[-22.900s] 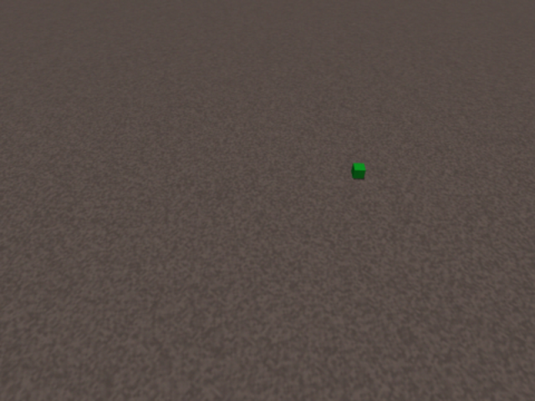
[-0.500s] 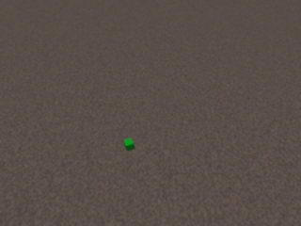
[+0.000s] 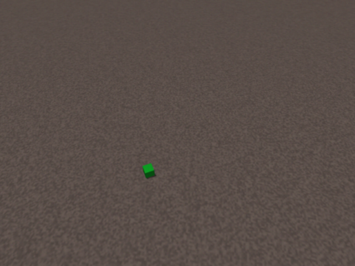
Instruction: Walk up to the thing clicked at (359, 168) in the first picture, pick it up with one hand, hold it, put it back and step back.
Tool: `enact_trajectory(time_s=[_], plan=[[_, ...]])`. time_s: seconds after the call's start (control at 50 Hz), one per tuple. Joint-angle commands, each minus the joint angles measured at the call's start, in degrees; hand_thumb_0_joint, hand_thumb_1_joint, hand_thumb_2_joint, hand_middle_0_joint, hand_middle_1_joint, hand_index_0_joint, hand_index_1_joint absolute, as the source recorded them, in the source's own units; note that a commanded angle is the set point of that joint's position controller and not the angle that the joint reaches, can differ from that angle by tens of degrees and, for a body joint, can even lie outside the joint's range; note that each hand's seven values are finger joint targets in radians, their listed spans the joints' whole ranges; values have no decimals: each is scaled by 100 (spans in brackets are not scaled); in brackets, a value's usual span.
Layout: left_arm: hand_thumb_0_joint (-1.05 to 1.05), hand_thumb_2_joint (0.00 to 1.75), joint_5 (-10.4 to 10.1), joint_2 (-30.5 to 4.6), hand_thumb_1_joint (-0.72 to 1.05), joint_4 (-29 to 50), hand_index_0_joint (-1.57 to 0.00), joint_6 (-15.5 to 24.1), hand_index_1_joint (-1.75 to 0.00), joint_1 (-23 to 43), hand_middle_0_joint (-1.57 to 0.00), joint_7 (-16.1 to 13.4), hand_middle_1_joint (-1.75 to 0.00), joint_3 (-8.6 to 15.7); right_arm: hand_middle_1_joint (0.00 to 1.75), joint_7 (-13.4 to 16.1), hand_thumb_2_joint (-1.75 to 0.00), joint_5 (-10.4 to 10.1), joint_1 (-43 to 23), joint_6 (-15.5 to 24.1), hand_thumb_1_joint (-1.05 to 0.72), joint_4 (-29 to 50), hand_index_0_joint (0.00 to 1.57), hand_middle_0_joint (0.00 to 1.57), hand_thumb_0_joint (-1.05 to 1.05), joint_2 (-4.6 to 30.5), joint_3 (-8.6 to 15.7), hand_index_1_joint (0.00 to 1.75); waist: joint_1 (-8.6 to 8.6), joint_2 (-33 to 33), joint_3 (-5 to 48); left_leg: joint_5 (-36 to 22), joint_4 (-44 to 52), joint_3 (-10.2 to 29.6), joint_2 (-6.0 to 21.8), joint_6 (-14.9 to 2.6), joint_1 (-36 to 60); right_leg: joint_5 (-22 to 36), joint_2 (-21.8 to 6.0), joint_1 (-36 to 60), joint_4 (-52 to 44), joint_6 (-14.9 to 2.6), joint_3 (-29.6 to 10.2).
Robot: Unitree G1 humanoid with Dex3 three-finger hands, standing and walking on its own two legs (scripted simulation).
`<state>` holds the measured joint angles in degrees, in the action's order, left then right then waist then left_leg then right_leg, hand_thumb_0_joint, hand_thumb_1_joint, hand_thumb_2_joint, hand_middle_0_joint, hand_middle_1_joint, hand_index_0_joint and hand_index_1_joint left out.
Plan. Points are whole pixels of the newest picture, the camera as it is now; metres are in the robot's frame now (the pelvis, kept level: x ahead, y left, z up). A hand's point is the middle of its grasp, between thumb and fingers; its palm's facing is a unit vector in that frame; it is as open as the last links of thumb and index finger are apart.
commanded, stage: stand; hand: left
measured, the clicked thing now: (148, 170) +0.84 +0.21 -0.75
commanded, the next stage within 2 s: walk up in 0.22 s
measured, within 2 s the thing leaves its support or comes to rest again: neither
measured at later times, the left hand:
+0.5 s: hand out of the picture +0.06 +0.32 -0.17, palm faces +0.03 -0.93 -0.36, open 7.4 cm
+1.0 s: hand (89, 208) +0.32 +0.28 -0.14, palm faces -0.02 -0.92 -0.39, open 7.4 cm
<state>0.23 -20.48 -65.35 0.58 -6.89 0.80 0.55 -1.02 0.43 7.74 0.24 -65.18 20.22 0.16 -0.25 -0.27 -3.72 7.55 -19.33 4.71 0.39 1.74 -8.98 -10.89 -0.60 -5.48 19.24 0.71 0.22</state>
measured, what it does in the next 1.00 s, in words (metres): walks ahead: left foot, then right foot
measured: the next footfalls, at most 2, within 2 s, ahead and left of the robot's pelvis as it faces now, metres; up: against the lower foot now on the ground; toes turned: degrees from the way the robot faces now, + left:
left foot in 0.48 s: +0.15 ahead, +0.16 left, +0.00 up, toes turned +3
right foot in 0.88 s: +0.32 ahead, -0.12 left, +0.00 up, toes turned -4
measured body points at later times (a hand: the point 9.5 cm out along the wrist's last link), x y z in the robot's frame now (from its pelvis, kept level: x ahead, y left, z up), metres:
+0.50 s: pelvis +0.05 +0.03 -0.02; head +0.06 +0.05 +0.43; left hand +0.05 +0.36 -0.14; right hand +0.13 -0.30 -0.12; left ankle +0.11 +0.16 -0.75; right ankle +0.00 -0.12 -0.75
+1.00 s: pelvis +0.22 +0.00 -0.02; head +0.24 -0.02 +0.43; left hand +0.32 +0.32 -0.11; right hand +0.26 -0.31 -0.15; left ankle +0.15 +0.14 -0.68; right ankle +0.28 -0.11 -0.75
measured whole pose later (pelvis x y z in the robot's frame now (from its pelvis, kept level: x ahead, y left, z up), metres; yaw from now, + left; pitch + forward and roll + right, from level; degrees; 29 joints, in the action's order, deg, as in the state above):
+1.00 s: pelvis +0.22 +0.00 -0.02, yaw -1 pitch -4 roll +0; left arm 0.2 -22.2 -48.1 4.2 -13.9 3.3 3.7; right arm -2.1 -0.1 19.1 1.6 -50.3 23.6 2.8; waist -0.1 -2.7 -5.8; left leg 27.5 -61.6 1.0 1.2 -1.9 -17.4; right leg -14.1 -2.0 -18.2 35.8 -1.5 3.2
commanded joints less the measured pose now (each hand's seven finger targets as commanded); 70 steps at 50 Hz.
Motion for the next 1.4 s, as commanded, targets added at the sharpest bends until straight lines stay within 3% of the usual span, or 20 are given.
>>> enact_trajectory(time_s=[0.0,0.18,0.2,0.24,0.28,0.44,0.46,0.48,0.5,0.62,0.84,0.86,0.88,0.92,1.0,1.18,1.2,1.24,1.26,1.38], plan=[[0,90,11,-1288,90,380,-20,127,-30,278,-20,-81,-30,222,30,115,-90,14,-308,164,-90,361,20,20,0,1222,201,30,29,-6,435,-161,261,435,572,-253,49,8,-669,-81,-426,-207,-596],[0,90,12,-1257,90,375,-20,99,-30,189,-20,-77,-30,191,30,129,-90,9,-310,146,-90,356,20,20,0,1271,162,30,35,-72,286,129,324,430,558,-243,-13,-218,-618,-237,-435,-205,-572],[0,90,97,-1606,90,629,-20,150,-30,-210,-20,42,-30,527,30,-11,-90,83,143,192,-90,600,20,20,0,1647,476,30,64,-14,819,2781,-11,492,308,-631,-126,-2558,-321,82,-76,-450,-471],[0,90,174,-1649,90,619,-20,168,-30,-511,-20,86,-30,644,30,-83,-90,151,-232,168,-90,818,20,20,0,1547,497,30,370,113,-25,3324,-449,446,200,-593,-1802,-3488,-651,249,-162,-708,-1112],[0,90,213,-1890,90,669,-20,244,-30,-1092,-20,33,-30,782,30,-88,-90,179,-791,221,-90,1180,20,20,0,1206,505,30,780,947,-519,1654,-2216,-317,4,-289,-3104,-2616,-1831,1089,-1210,-1296,-2418],[0,90,189,-1511,90,1562,-20,202,-30,-6,-20,180,-30,623,30,-182,-90,214,1132,359,-90,974,20,20,0,1302,846,30,-474,504,1,424,-741,-795,23,-231,980,-1546,-740,-1876,555,-843,-330],[0,90,174,-1172,90,1572,-20,174,-30,-349,-20,183,-30,512,30,-100,-90,253,1670,395,-90,872,20,20,0,1554,969,30,-679,-515,365,1157,-467,-377,143,-339,1898,-1605,-319,-2527,1986,-701,-38],[0,90,97,-751,90,1692,-20,188,-30,-575,-20,172,-30,401,30,-40,-90,351,2076,444,-90,958,20,20,0,2170,1074,30,-787,-1991,471,3171,698,2448,1724,-876,2020,-2381,626,-3598,3814,-415,-23],[0,90,119,-1347,90,1613,-20,154,-30,-532,-20,95,-30,524,30,-53,-90,198,1460,457,-90,1259,20,20,0,2424,1085,30,-583,-1114,275,4259,1200,3513,2378,-1441,894,-2315,243,-3297,4276,-467,-912],[0,90,60,-1550,90,1349,-20,204,-30,-1175,-20,241,-30,562,30,-42,-90,82,822,532,-90,1687,20,20,0,1725,801,30,-104,-842,-230,1457,830,732,1525,-1321,157,-825,-349,-2615,3325,-129,-546],[0,90,125,-1465,90,1586,-20,345,-30,-1430,-20,286,-30,746,30,-70,-90,30,939,437,-90,2130,20,20,0,1586,682,30,394,-94,268,-326,-1401,-469,969,-942,-842,-120,36,222,1091,-327,405],[0,90,147,-1750,90,1537,-20,401,-30,-1911,-20,210,-30,874,30,-58,-90,-1,1228,438,-90,2176,20,20,0,1279,558,30,617,912,577,-157,-2909,-797,528,-741,-1410,-769,-310,1015,596,-531,-315],[0,90,131,-2226,90,1693,-20,457,-30,-2090,-20,133,-30,964,30,-63,-90,-34,1416,435,-90,2344,20,20,0,901,419,30,546,2051,683,2163,-4332,-892,-212,-422,-2611,-1315,-1965,1443,-247,-1107,-3044],[0,90,-20,-2198,90,1876,-20,415,-30,-1676,-20,116,-30,898,30,33,-90,-51,1177,369,-90,2126,20,20,0,1652,613,30,482,742,196,2275,-5098,48,106,-456,-2639,-1233,-2317,392,-389,-1859,-3331],[0,90,-16,-1755,90,2090,-20,432,-30,-1099,-20,80,-30,733,30,-92,-90,-34,1579,359,-90,1872,20,20,0,1462,592,30,67,995,-49,1504,-3831,-233,474,-310,-2009,-144,-1429,-603,-256,-1458,-1258],[0,90,32,-1603,90,2456,-20,347,-30,-828,-20,141,-30,570,30,-128,-90,94,1540,529,-90,1869,20,20,0,1283,706,30,-161,431,269,86,-1250,-1032,-14,-249,99,-638,-1011,-1791,951,-1050,-274],[0,90,46,-1331,90,2467,-20,313,-30,-933,-20,126,-30,453,30,-62,-90,111,1730,553,-90,1806,20,20,0,1414,738,30,-275,18,406,364,-1155,-771,54,-359,700,-702,-872,-2232,1530,-875,-191],[0,90,-30,-1061,90,2420,-20,217,-30,-1240,-20,33,-30,378,30,51,-90,143,1843,584,-90,2035,20,20,0,2249,873,30,-280,-1357,416,1497,445,2855,2352,-1366,578,-2188,260,-3058,3645,-348,121],[0,90,11,-1629,90,2245,-20,164,-30,-1289,-20,-38,-30,526,30,40,-90,25,1624,551,-90,2071,20,20,0,2295,886,30,-227,-848,270,1261,277,2979,2521,-1825,209,-2500,-29,-2751,4185,-351,-402],[0,90,-49,-1289,90,1824,-20,122,-30,-1458,-20,-27,-30,448,30,180,-90,62,862,502,-90,2187,20,20,0,1700,586,30,93,-1129,444,-2140,-665,288,1544,-1357,-276,-1470,-302,-1814,3031,-226,-148]])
